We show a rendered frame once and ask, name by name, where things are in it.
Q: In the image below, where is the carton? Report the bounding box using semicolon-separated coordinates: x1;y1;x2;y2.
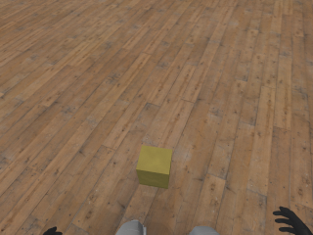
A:
136;145;173;189

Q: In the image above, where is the robot left thigh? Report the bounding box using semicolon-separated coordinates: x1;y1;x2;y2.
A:
115;220;147;235

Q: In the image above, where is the robot right hand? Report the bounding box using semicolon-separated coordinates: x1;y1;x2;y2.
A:
273;206;313;235

